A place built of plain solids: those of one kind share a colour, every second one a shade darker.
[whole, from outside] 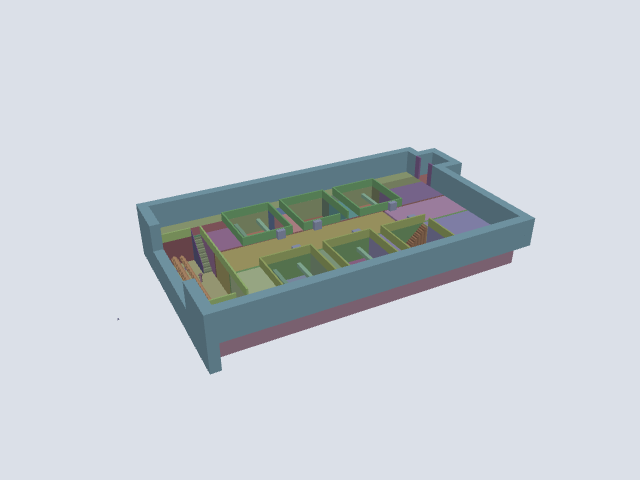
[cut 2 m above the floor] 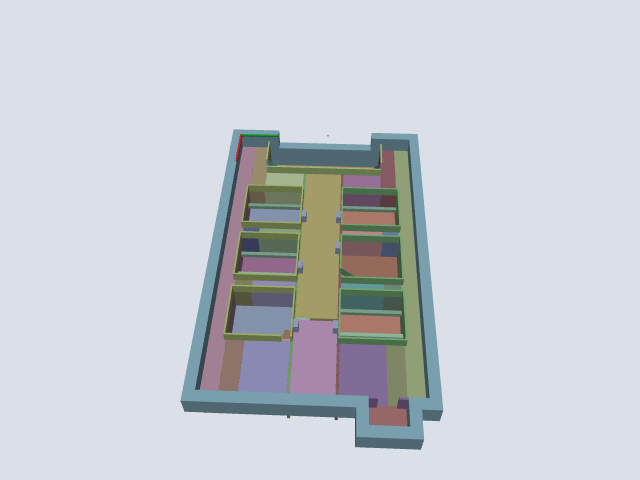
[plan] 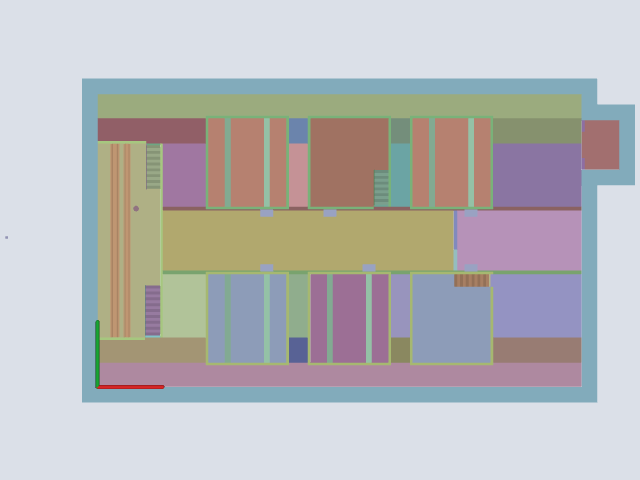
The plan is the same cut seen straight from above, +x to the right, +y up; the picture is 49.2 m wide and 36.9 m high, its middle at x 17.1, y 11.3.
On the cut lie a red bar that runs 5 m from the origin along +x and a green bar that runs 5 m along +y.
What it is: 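A filter house of a town's waterworks, its filters drained; a long hall whose floor is a grid of 6 empty concrete filter beds 2.7 m deep with narrow railed walks on the walls between them, an operating walk along the beds' fronts with control consoles before the beds, wash-out channels across the floor under gratings, and a pipe gallery sunk 3.3 m across the hall's end, open above, with the water mains on saddles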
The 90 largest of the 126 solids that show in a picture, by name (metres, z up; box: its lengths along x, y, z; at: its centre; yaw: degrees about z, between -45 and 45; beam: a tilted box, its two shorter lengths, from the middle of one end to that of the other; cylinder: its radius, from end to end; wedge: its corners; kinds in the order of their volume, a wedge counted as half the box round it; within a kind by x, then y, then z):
{
 "wall_brick_1": {"box": [1.2, 6.2, 6.91], "at": [-0.59, 1.91, -0.26]},
 "wall_brick_2": {"box": [1.2, 17.3, 3.6], "at": [-0.59, 11.26, -1.91]},
 "wall_brick_3": {"box": [1.2, 6.2, 6.91], "at": [-0.59, 20.61, -0.26]},
 "wall_brick_4": {"box": [39.6, 1.2, 3.6], "at": [18.61, -0.59, 1.4]},
 "wall_brick_5": {"box": [39.6, 1.2, 3.6], "at": [18.61, 23.11, 1.4]},
 "wall_brick_6": {"box": [1.2, 17.9, 3.6], "at": [37.81, 7.76, 1.4]},
 "wall_brick_7": {"box": [1.2, 3.2, 3.6], "at": [37.81, 22.11, 1.4]},
 "wall_brick_8": {"box": [4.1, 1.2, 3.6], "at": [39.26, 16.11, 1.4]},
 "wall_brick_9": {"box": [4.1, 1.2, 3.6], "at": [39.26, 21.11, 1.4]},
 "wall_brick_10": {"box": [1.2, 6.2, 3.6], "at": [40.71, 18.61, 1.4]},
 "floor_hall4a_tile_1": {"box": [22.56, 4.6, 3.71], "at": [16.09, 11.26, -1.85]},
 "floor_hall0a_tile_1": {"box": [37.2, 1.85, 3.11], "at": [18.61, 0.94, -1.55]},
 "floor_hall8a_tile_1": {"box": [37.2, 1.85, 3.11], "at": [18.61, 21.59, -1.55]},
 "floor_hall4b_tile_1": {"box": [9.56, 4.6, 3.11], "at": [32.43, 11.26, -1.55]},
 "floor_hall2d_tile_1": {"box": [7.0, 4.85, 3.11], "at": [33.71, 6.24, -1.55]},
 "floor_hall6d_tile_1": {"box": [7.0, 4.85, 3.11], "at": [33.71, 16.29, -1.55]},
 "floor_hall2a_tile_1": {"box": [3.7, 4.85, 3.71], "at": [6.66, 6.24, -1.85]},
 "floor_hall6a_tile_1": {"box": [3.7, 4.85, 3.71], "at": [6.66, 16.29, -1.85]},
 "floor_hall1a_tile_1": {"box": [8.5, 1.95, 3.71], "at": [4.26, 2.84, -1.85]},
 "floor_hall7a_tile_1": {"box": [8.5, 1.95, 3.71], "at": [4.26, 19.69, -1.85]},
 "floor_basins_concrete_1": {"box": [6.0, 6.8, 0.4], "at": [11.51, 17.26, -2.91]},
 "floor_basins_concrete_2": {"box": [6.0, 6.8, 0.4], "at": [19.36, 17.26, -2.91]},
 "floor_basins_concrete_3": {"box": [6.0, 6.8, 0.4], "at": [27.21, 17.26, -2.91]},
 "floor_hall1d_tile_1": {"box": [7.0, 1.95, 3.11], "at": [33.71, 2.84, -1.55]},
 "floor_hall7d_tile_1": {"box": [7.0, 1.95, 3.11], "at": [33.71, 19.69, -1.55]},
 "floor_hall3a_tile_1": {"box": [32.4, 0.3, 3.71], "at": [21.01, 8.81, -1.85]},
 "floor_hall5a_tile_1": {"box": [32.4, 0.3, 3.71], "at": [21.01, 13.71, -1.85]},
 "floor_basinn_concrete_1": {"box": [6.0, 6.8, 0.4], "at": [11.51, 5.26, -2.91]},
 "floor_basinn_concrete_2": {"box": [6.0, 6.8, 0.4], "at": [27.21, 5.26, -2.91]},
 "floor_aisle_concrete_1": {"box": [4.8, 14.9, 0.4], "at": [2.41, 11.26, -3.51]},
 "floor_hall2b_tile_1": {"box": [1.85, 4.85, 3.11], "at": [15.44, 6.24, -1.55]},
 "floor_hall2c_tile_1": {"box": [1.85, 4.85, 3.11], "at": [23.29, 6.24, -1.55]},
 "floor_hall6b_tile_1": {"box": [1.85, 4.85, 3.11], "at": [15.44, 16.29, -1.55]},
 "floor_hall6c_tile_1": {"box": [1.85, 4.85, 3.11], "at": [23.29, 16.29, -1.55]},
 "rail_basinn_1": {"box": [0.2, 6.8, 1.1], "at": [8.41, 5.26, 0.55]},
 "rail_basinn_2": {"box": [6.4, 0.2, 1.1], "at": [11.51, 1.76, 0.55]},
 "rail_basinn_3": {"box": [6.4, 0.2, 1.1], "at": [11.51, 8.76, 0.55]},
 "rail_basinn_4": {"box": [0.2, 6.8, 1.1], "at": [14.61, 5.26, 0.55]},
 "rail_basinn_5": {"box": [0.2, 6.8, 1.1], "at": [16.26, 5.26, 0.55]},
 "rail_basinn_6": {"box": [6.4, 0.2, 1.1], "at": [19.36, 1.76, 0.55]},
 "rail_basinn_7": {"box": [6.4, 0.2, 1.1], "at": [19.36, 8.76, 0.55]},
 "rail_basinn_8": {"box": [0.2, 6.8, 1.1], "at": [22.46, 5.26, 0.55]},
 "rail_basinn_9": {"box": [0.2, 6.8, 1.1], "at": [24.11, 5.26, 0.55]},
 "rail_basinn_10": {"box": [6.4, 0.2, 1.1], "at": [27.21, 1.76, 0.55]},
 "rail_basinn_11": {"box": [6.4, 0.2, 1.1], "at": [27.21, 8.76, 0.55]},
 "rail_basinn_12": {"box": [0.2, 5.85, 1.1], "at": [30.31, 4.79, 0.55]},
 "rail_basins_1": {"box": [0.2, 6.8, 1.1], "at": [8.41, 17.26, 0.55]},
 "rail_basins_2": {"box": [6.4, 0.2, 1.1], "at": [11.51, 13.76, 0.55]},
 "rail_basins_3": {"box": [6.4, 0.2, 1.1], "at": [11.51, 20.76, 0.55]},
 "rail_basins_4": {"box": [0.2, 6.8, 1.1], "at": [14.61, 17.26, 0.55]},
 "rail_basins_5": {"box": [0.2, 6.8, 1.1], "at": [16.26, 17.26, 0.55]},
 "rail_basins_6": {"box": [5.07, 0.2, 1.1], "at": [18.7, 13.76, 0.55]},
 "rail_basins_7": {"box": [6.4, 0.2, 1.1], "at": [19.36, 20.76, 0.55]},
 "rail_basins_8": {"box": [0.2, 6.8, 1.1], "at": [22.46, 17.26, 0.55]},
 "rail_basins_9": {"box": [0.2, 6.8, 1.1], "at": [24.11, 17.26, 0.55]},
 "rail_basins_10": {"box": [6.4, 0.2, 1.1], "at": [27.21, 13.76, 0.55]},
 "rail_basins_11": {"box": [6.4, 0.2, 1.1], "at": [27.21, 20.76, 0.55]},
 "rail_basins_12": {"box": [0.2, 6.8, 1.1], "at": [30.31, 17.26, 0.55]},
 "floor_basinn_gravel_1": {"box": [6.0, 6.8, 0.4], "at": [19.36, 5.26, -2.91]},
 "launder_concrete_1": {"box": [0.45, 6.84, 0.5], "at": [10.01, 5.26, -1.1]},
 "launder_concrete_2": {"box": [0.45, 6.84, 0.5], "at": [10.01, 17.26, -1.1]},
 "launder_concrete_3": {"box": [0.45, 6.84, 0.5], "at": [13.01, 5.26, -1.1]},
 "launder_concrete_4": {"box": [0.45, 6.84, 0.5], "at": [13.01, 17.26, -1.1]},
 "launder_concrete_5": {"box": [0.45, 6.84, 0.5], "at": [17.86, 5.26, -1.2]},
 "launder_concrete_6": {"box": [0.45, 6.84, 0.5], "at": [20.86, 5.26, -1.2]},
 "launder_concrete_7": {"box": [0.45, 6.84, 0.5], "at": [25.71, 17.26, -1.05]},
 "launder_concrete_8": {"box": [0.45, 6.84, 0.5], "at": [28.71, 17.26, -1.05]},
 "floor_hall1b_tile_1": {"box": [1.85, 1.95, 3.11], "at": [15.44, 2.84, -1.55]},
 "floor_hall1c_tile_1": {"box": [1.85, 1.95, 3.11], "at": [23.29, 2.84, -1.55]},
 "floor_hall7b_tile_1": {"box": [1.85, 1.95, 3.11], "at": [15.44, 19.69, -1.55]},
 "floor_hall7c_tile_1": {"box": [1.85, 1.95, 3.11], "at": [23.29, 19.69, -1.55]},
 "pipe_main_metal_1": {"box": [0.12, 14.86, 0.53], "at": [1.12, 11.26, -2.5]},
 "pipe_main_metal_2": {"box": [0.3, 14.86, 0.72], "at": [1.33, 11.26, -2.5]},
 "pipe_main_metal_3": {"box": [0.12, 14.86, 0.53], "at": [1.54, 11.26, -2.5]},
 "pipe_main_metal_4": {"box": [0.22, 14.86, 0.54], "at": [2.26, 11.26, -2.54]},
 "step_aisleb_1": {"box": [1.12, 0.31, 3.18], "at": [4.25, 4.03, -1.77]},
 "step_aisleb_2": {"box": [1.12, 0.31, 2.99], "at": [4.25, 4.25, -1.86]},
 "step_aisleb_3": {"box": [1.12, 0.31, 2.81], "at": [4.25, 4.48, -1.96]},
 "step_aisleb_4": {"box": [1.12, 0.31, 2.62], "at": [4.25, 4.7, -2.05]},
 "step_aisleb_5": {"box": [1.12, 0.31, 2.44], "at": [4.25, 4.93, -2.14]},
 "step_aisleb_6": {"box": [1.12, 0.31, 2.26], "at": [4.25, 5.16, -2.23]},
 "rail_aisle_1": {"box": [3.63, 0.2, 1.1], "at": [1.83, 3.71, 0.55]},
 "rail_aisle_2": {"box": [3.73, 0.2, 1.1], "at": [1.87, 18.81, 0.55]},
 "rail_aisle_3": {"box": [0.2, 14.9, 1.1], "at": [4.91, 11.26, 0.55]},
 "floor_lobby_tile_1": {"box": [2.9, 3.8, 0.4], "at": [38.66, 18.61, -0.2]},
 "floor_drains_concrete_1": {"box": [0.28, 4.6, 2.56], "at": [27.51, 11.26, -1.83]},
 "step_basins_1": {"box": [1.08, 0.31, 2.55], "at": [21.82, 14.08, -1.48]},
 "step_basins_2": {"box": [1.08, 0.31, 2.34], "at": [21.82, 14.3, -1.59]},
 "wall_concrete_1": {"box": [0.25, 0.9, 3.6], "at": [37.34, 17.16, 1.4]},
 "wall_concrete_2": {"box": [0.25, 0.9, 3.6], "at": [37.34, 20.06, 1.4]}
}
